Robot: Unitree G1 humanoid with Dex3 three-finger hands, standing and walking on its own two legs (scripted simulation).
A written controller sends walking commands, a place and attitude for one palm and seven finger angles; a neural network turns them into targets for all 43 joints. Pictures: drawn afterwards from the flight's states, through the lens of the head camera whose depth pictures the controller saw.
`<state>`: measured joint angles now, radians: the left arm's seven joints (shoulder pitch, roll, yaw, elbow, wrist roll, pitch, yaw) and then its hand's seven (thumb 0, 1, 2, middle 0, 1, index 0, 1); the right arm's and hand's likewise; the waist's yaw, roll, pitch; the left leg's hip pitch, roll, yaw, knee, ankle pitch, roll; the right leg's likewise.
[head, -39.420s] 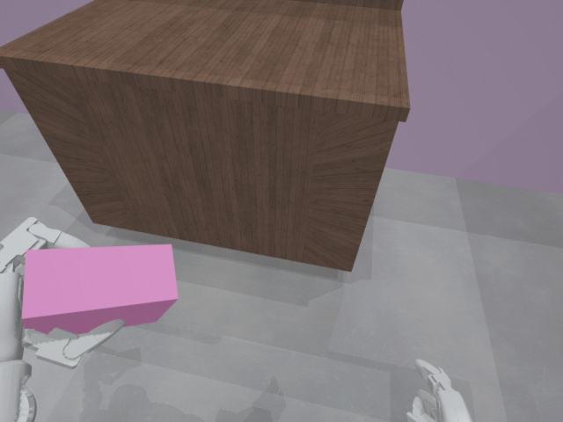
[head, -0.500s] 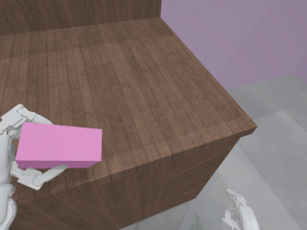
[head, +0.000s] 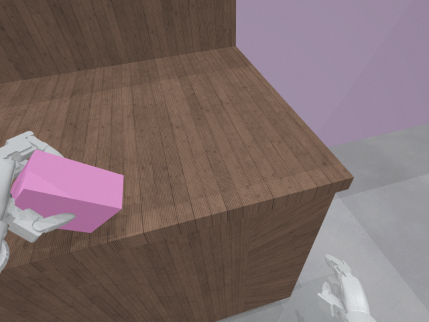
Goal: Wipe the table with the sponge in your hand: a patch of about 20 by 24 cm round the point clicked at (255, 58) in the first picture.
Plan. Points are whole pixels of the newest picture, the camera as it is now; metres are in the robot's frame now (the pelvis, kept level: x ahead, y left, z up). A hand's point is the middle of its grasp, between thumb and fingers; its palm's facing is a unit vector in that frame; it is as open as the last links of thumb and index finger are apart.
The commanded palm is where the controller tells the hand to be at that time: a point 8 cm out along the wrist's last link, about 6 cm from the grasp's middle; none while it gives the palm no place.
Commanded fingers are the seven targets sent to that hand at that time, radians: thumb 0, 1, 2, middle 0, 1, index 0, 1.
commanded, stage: turn the palm down, sponge in hand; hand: left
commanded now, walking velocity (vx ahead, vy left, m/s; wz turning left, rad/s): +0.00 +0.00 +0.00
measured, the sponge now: (81, 199) +0.24 +0.26 +0.15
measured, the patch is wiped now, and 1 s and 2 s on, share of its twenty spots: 0.00 0.00 0.00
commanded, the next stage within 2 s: move the sponge above the wiping area in 1.68 s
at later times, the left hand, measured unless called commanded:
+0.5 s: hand (54, 173) +0.24 +0.27 +0.21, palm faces +0.27 -0.37 -0.89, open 10.5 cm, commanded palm +0.20 +0.29 +0.27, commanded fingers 0.00 0.10 1.30 -1.20 -1.60 -1.20 -1.60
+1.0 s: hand (31, 157) +0.24 +0.29 +0.24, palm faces +0.26 -0.15 -0.95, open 10.5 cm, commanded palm +0.19 +0.30 +0.31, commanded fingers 0.00 0.10 1.30 -1.20 -1.60 -1.20 -1.60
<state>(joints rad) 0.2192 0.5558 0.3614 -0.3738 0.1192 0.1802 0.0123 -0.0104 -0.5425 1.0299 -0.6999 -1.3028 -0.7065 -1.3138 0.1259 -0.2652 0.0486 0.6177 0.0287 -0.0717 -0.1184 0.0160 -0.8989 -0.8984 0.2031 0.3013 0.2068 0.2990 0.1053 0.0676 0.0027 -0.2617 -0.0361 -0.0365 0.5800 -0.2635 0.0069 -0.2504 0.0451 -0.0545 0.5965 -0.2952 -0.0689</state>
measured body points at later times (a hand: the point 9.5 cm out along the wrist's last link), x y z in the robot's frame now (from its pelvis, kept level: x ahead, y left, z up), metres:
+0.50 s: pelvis +0.01 -0.01 +0.00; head +0.00 -0.06 +0.44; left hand +0.22 +0.29 +0.26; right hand +0.22 -0.26 -0.09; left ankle +0.03 +0.12 -0.73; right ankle +0.02 -0.07 -0.73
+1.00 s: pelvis -0.01 +0.02 +0.01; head -0.03 -0.04 +0.45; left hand +0.22 +0.30 +0.29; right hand +0.26 -0.16 -0.05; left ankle +0.03 +0.12 -0.73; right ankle +0.02 -0.07 -0.73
